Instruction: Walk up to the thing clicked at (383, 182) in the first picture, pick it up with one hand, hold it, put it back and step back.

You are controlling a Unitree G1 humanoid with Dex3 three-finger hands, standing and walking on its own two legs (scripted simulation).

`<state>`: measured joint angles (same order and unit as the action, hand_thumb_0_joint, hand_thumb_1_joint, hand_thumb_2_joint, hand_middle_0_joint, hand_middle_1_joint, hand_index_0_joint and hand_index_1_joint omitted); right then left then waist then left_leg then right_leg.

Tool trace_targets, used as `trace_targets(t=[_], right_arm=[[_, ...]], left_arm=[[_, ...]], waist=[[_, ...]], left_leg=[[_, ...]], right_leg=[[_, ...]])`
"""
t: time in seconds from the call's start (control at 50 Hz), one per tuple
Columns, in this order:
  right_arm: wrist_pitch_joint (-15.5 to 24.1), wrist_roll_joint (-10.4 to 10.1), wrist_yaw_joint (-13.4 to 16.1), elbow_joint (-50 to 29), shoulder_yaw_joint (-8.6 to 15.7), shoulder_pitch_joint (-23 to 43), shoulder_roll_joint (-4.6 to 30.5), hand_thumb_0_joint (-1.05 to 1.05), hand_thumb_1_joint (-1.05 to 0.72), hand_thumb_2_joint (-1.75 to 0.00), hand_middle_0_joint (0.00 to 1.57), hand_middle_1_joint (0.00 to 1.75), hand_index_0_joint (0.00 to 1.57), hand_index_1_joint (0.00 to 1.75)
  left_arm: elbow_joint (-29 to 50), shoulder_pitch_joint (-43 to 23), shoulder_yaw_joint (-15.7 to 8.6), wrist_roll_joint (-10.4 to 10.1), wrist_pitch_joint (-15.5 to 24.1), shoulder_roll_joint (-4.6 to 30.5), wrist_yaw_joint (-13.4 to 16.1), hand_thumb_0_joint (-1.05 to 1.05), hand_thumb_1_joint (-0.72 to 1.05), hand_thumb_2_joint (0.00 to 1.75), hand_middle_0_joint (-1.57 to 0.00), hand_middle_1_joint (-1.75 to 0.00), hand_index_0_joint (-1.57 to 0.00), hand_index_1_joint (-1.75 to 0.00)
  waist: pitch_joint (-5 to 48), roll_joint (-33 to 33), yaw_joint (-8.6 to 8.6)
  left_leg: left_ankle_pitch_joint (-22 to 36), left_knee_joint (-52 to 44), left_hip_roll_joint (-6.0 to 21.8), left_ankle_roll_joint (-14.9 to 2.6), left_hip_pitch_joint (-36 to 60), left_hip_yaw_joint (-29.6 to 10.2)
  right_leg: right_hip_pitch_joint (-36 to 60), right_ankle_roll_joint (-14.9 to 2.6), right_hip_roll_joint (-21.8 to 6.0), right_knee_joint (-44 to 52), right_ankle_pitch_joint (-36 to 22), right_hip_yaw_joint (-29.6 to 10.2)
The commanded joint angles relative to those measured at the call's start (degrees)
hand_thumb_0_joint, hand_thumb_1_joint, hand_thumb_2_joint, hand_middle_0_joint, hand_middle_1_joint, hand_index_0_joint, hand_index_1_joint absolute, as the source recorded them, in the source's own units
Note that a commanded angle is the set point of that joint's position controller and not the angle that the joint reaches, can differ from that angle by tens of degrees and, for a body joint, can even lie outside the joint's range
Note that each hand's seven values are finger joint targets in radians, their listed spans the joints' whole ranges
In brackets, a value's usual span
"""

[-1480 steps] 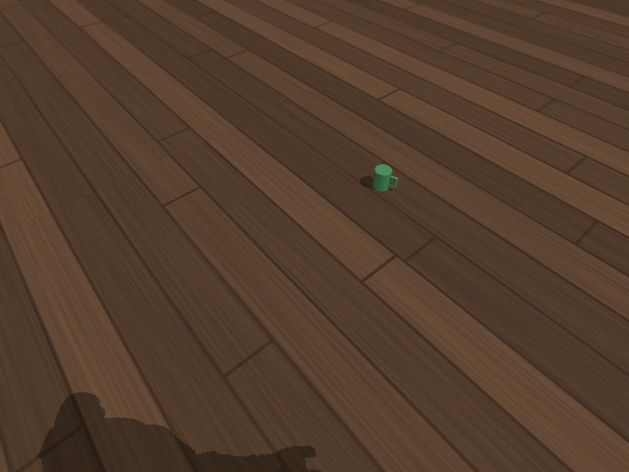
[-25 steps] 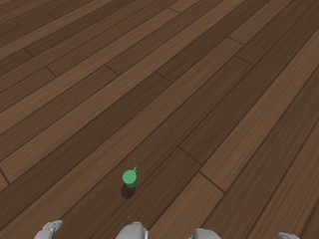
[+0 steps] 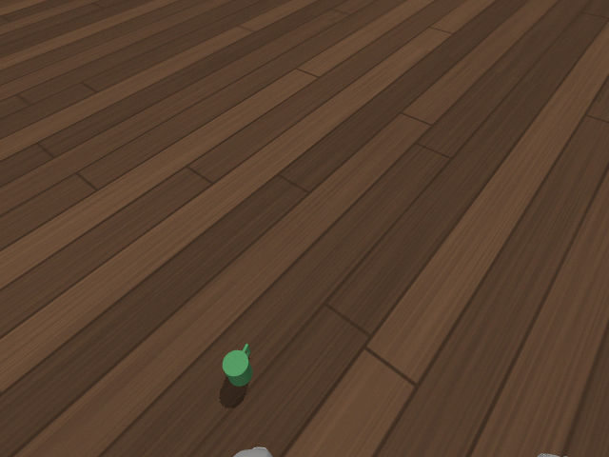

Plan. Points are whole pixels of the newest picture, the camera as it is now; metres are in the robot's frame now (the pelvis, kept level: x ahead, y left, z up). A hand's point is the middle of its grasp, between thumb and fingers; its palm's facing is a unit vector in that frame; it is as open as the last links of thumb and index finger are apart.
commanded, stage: walk up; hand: left
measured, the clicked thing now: (240, 363) +0.50 +0.23 -0.71
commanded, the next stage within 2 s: none
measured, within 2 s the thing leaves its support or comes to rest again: neither
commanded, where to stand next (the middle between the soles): +0.10 -0.02 m, yaw +2 degrees
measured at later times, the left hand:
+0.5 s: hand out of the picture +0.09 +0.25 -0.12, palm faces +0.04 -0.89 -0.45, open 7.4 cm
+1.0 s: hand out of the picture +0.01 +0.28 -0.15, palm faces +0.11 -0.93 -0.35, open 7.4 cm
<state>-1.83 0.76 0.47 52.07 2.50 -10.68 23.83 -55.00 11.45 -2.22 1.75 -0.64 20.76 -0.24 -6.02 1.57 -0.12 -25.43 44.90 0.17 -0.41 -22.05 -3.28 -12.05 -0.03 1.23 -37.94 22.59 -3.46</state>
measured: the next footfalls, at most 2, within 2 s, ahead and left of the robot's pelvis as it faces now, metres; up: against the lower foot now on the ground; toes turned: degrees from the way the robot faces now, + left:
right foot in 0.36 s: +0.11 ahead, -0.12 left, +0.00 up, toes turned +1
left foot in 0.74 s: +0.01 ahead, +0.14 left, +0.00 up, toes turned +6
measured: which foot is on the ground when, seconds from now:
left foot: down 0.00-0.40, up 0.42-0.72, down 0.74-1.00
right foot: down 0.00-0.16, up 0.18-0.34, down 0.36-1.00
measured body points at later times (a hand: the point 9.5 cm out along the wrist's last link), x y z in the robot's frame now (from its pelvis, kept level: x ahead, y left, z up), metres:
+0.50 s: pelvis +0.00 -0.02 +0.01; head +0.04 -0.05 +0.45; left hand +0.09 +0.30 -0.09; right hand +0.07 -0.34 -0.13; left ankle -0.02 +0.13 -0.67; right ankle +0.07 -0.13 -0.72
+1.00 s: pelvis +0.00 +0.01 +0.00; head +0.02 +0.02 +0.45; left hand +0.01 +0.33 -0.13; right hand +0.12 -0.29 -0.11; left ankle -0.03 +0.13 -0.72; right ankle +0.03 -0.12 -0.72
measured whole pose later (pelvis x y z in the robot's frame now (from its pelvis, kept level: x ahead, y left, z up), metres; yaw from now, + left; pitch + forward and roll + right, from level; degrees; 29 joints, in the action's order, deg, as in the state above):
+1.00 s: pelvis +0.00 +0.01 +0.00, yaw +7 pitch -3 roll -2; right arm 0.9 1.1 -1.1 53.3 1.5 -12.2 21.9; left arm -57.4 13.2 -2.2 1.2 0.6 21.2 -0.8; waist -5.1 1.6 0.8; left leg -22.9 38.6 2.5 0.0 -13.0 -2.1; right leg -13.8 -0.6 1.0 -33.6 17.3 1.5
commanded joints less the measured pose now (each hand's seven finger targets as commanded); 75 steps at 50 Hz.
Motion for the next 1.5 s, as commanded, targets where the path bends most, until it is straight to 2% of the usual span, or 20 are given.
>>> trace_targets(t=[0.0,0.1,0.18,0.32,0.38,0.42,0.52,0.6,0.7,0.76,0.92,1.0,1.04,1.1,1.14,1.26,1.34,1.38,1.42,1.48], right_arm=[[2.36,-1.21,-0.47,-2.17,2.28,0.88,8.30,0.00,-0.90,-0.90,0.20,0.30,0.20,0.30],[4.22,0.56,-0.86,-0.70,3.06,-4.18,10.56,0.00,-0.90,-0.90,0.20,0.30,0.20,0.30],[5.52,0.80,-1.49,-1.31,5.86,-8.23,18.85,0.00,-0.90,-0.90,0.20,0.30,0.20,0.30],[3.71,-0.67,-1.06,-3.80,1.43,1.95,8.26,0.00,-0.90,-0.90,0.20,0.30,0.20,0.30],[1.08,-1.40,-0.12,-4.78,1.48,-1.89,5.91,0.00,-0.90,-0.90,0.20,0.30,0.20,0.30],[-1.37,-0.39,0.31,-2.88,3.48,-7.11,9.85,0.00,-0.90,-0.90,0.20,0.30,0.20,0.30],[-1.84,0.00,-0.79,-2.85,4.44,-9.65,10.72,0.00,-0.90,-0.90,0.20,0.30,0.20,0.30],[0.29,-0.40,-1.41,-2.16,3.53,-8.21,10.03,0.00,-0.90,-0.90,0.20,0.30,0.20,0.30],[3.12,1.08,-0.68,1.27,3.21,-10.37,9.26,0.00,-0.90,-0.90,0.20,0.30,0.20,0.30],[3.40,1.61,-0.14,-2.87,4.11,-0.96,18.56,0.00,-0.90,-0.90,0.20,0.30,0.20,0.30],[3.64,0.28,-0.79,-1.40,3.41,-2.61,14.03,0.00,-0.90,-0.90,0.20,0.30,0.20,0.30],[4.82,0.33,-1.15,-3.87,2.96,-0.44,10.59,0.00,-0.90,-0.90,0.20,0.30,0.20,0.30],[6.06,0.38,-1.06,-3.84,3.31,-1.52,10.88,0.00,-0.90,-0.90,0.20,0.30,0.20,0.30],[7.72,1.08,-0.56,-1.71,4.24,-8.93,11.34,0.00,-0.90,-0.90,0.20,0.30,0.20,0.30],[7.93,0.50,-0.39,-2.41,5.67,-12.11,17.33,0.00,-0.90,-0.90,0.20,0.30,0.20,0.30],[5.86,-0.40,1.12,-4.56,3.00,-1.15,11.35,0.00,-0.90,-0.90,0.20,0.30,0.20,0.30],[1.13,-2.89,1.13,-6.23,2.49,1.73,8.45,0.00,-0.90,-0.90,0.20,0.30,0.20,0.30],[-0.54,-2.79,1.49,-6.27,2.00,-4.74,6.57,0.00,-0.90,-0.90,0.20,0.30,0.20,0.30],[-2.39,-2.26,2.17,-4.73,3.81,-8.12,9.82,0.00,-0.90,-0.90,0.20,0.30,0.20,0.30],[-2.73,-1.66,1.48,-3.45,4.22,-8.97,10.29,0.00,-0.90,-0.90,0.20,0.30,0.20,0.30]], left_arm=[[6.62,-10.55,-3.28,-0.28,2.73,14.02,1.03,0.00,0.90,0.90,-0.20,-0.30,-0.20,-0.30],[5.78,-4.42,-3.69,-0.14,2.48,15.04,-0.41,0.00,0.90,0.90,-0.20,-0.30,-0.20,-0.30],[6.33,-4.92,-4.35,-0.15,3.41,15.77,-0.13,0.00,0.90,0.90,-0.20,-0.30,-0.20,-0.30],[3.13,3.04,-3.44,-1.35,4.63,9.75,0.60,0.00,0.90,0.90,-0.20,-0.30,-0.20,-0.30],[4.15,1.82,-5.44,-1.29,4.03,19.92,2.54,0.00,0.90,0.90,-0.20,-0.30,-0.20,-0.30],[6.12,-3.27,-5.51,-1.08,3.44,19.81,3.14,0.00,0.90,0.90,-0.20,-0.30,-0.20,-0.30],[7.09,-3.01,-5.68,-0.57,3.14,16.94,3.50,0.00,0.90,0.90,-0.20,-0.30,-0.20,-0.30],[8.80,-4.48,-5.23,1.17,3.09,14.90,1.69,0.00,0.90,0.90,-0.20,-0.30,-0.20,-0.30],[7.93,-3.38,-4.37,-0.52,0.57,14.18,0.17,0.00,0.90,0.90,-0.20,-0.30,-0.20,-0.30],[6.93,-6.07,-3.84,-1.95,0.65,13.16,1.17,0.00,0.90,0.90,-0.20,-0.30,-0.20,-0.30],[2.28,-0.28,-2.97,-0.64,3.25,11.76,0.26,0.00,0.90,0.90,-0.20,-0.30,-0.20,-0.30],[2.16,5.41,-5.05,0.20,3.85,19.12,-1.07,0.00,0.90,0.90,-0.20,-0.30,-0.20,-0.30],[3.75,3.72,-4.85,-0.23,3.99,19.29,-1.41,0.00,0.90,0.90,-0.20,-0.30,-0.20,-0.30],[5.71,-0.86,-2.25,-1.32,4.04,12.90,-1.39,0.00,0.90,0.90,-0.20,-0.30,-0.20,-0.30],[7.06,-3.85,-2.61,-0.71,3.70,12.71,-0.30,0.00,0.90,0.90,-0.20,-0.30,-0.20,-0.30],[5.04,0.04,-1.60,-2.82,3.90,10.33,-0.03,0.00,0.90,0.90,-0.20,-0.30,-0.20,-0.30],[3.02,6.32,-3.91,-2.70,3.04,14.67,1.87,0.00,0.90,0.90,-0.20,-0.30,-0.20,-0.30],[4.56,6.82,-4.45,-1.87,2.56,18.16,2.43,0.00,0.90,0.90,-0.20,-0.30,-0.20,-0.30],[8.39,-1.21,-4.38,-1.26,1.88,20.14,2.90,0.00,0.90,0.90,-0.20,-0.30,-0.20,-0.30],[10.73,-6.27,-3.90,-0.77,0.60,16.91,3.34,0.00,0.90,0.90,-0.20,-0.30,-0.20,-0.30]], waist=[[0.94,-10.02,-2.49],[6.51,-11.93,-1.86],[0.30,3.28,-3.17],[4.40,6.45,3.60],[5.12,-7.96,1.63],[4.03,-5.84,-0.88],[9.26,-8.32,-0.20],[9.42,-17.09,1.85],[5.35,-8.03,-0.44],[-0.24,9.19,-1.53],[6.82,8.79,-0.19],[3.56,-8.63,2.49],[0.66,-8.79,1.17],[4.35,-0.20,-3.91],[-0.26,4.41,-4.65],[1.64,8.09,0.06],[9.68,1.38,3.98],[14.69,-8.25,3.00],[12.27,-9.70,0.24],[11.26,-9.70,-0.77]], left_leg=[[2.44,-2.68,-0.70,-0.29,5.68,-1.32],[1.09,-20.64,-1.74,-2.40,14.94,0.45],[-13.61,-32.92,21.04,-17.46,18.12,-36.20],[27.12,-15.27,5.95,-4.37,1.94,-6.05],[-4.75,4.88,-5.50,0.82,-4.38,-4.42],[-9.06,19.88,-2.78,-0.07,-0.81,-8.08],[-0.27,25.63,-2.24,0.84,-5.13,-7.19],[-3.28,4.99,-0.90,1.86,-3.58,0.55],[9.02,-21.63,-2.26,0.11,14.82,5.96],[-6.91,-32.40,20.53,-12.30,-1.54,-28.36],[18.23,-15.07,9.55,-7.27,13.58,-6.41],[-9.60,-3.43,-0.71,-4.03,-6.07,1.99],[-3.77,-7.71,0.93,-3.91,-5.33,2.87],[8.01,-20.53,4.80,-5.81,19.77,-7.19],[23.95,-25.35,23.63,-15.75,26.14,-28.62],[58.90,-14.07,11.60,-8.04,16.73,-1.90],[34.75,3.40,1.73,-2.24,5.64,4.55],[-10.03,19.32,-3.70,-1.90,-2.53,0.28],[-13.69,29.82,-2.30,-0.45,1.75,-3.36],[-8.48,31.47,-2.11,0.11,2.26,-4.06]], right_leg=[[-7.73,-7.48,-12.08,16.55,-12.47,-10.06],[-3.83,-6.20,-10.02,10.53,-0.93,-8.90],[-23.79,-2.05,-3.72,-14.52,10.40,-0.51],[5.81,-1.25,-1.35,12.88,-14.90,4.27],[4.32,-8.55,-23.01,19.91,-34.76,-20.07],[-4.03,-13.86,-25.36,19.23,-24.82,-21.74],[2.36,-10.04,-16.90,16.85,-12.53,-9.23],[3.77,-10.56,-13.50,19.24,11.32,-6.40],[-10.04,-7.17,-11.61,6.45,5.41,-2.27],[-13.51,-0.61,-2.69,-12.56,9.90,-0.74],[-1.24,-2.37,0.14,13.04,-2.49,6.38],[6.19,-12.09,-15.63,17.78,17.00,-20.81],[4.92,-14.94,-18.83,16.17,1.80,-20.03],[-15.29,-6.47,-8.50,-3.93,-20.69,-3.73],[-31.20,-1.63,-1.19,-18.09,9.77,1.59],[-13.60,-2.00,-3.94,-3.85,-2.81,5.45],[7.77,-1.79,-2.42,9.59,-40.47,6.62],[12.71,-10.41,-20.05,12.39,-58.67,-12.48],[1.15,-17.67,-26.36,14.35,-49.59,-19.81],[-6.71,-14.18,-19.75,12.39,-35.64,-8.63]])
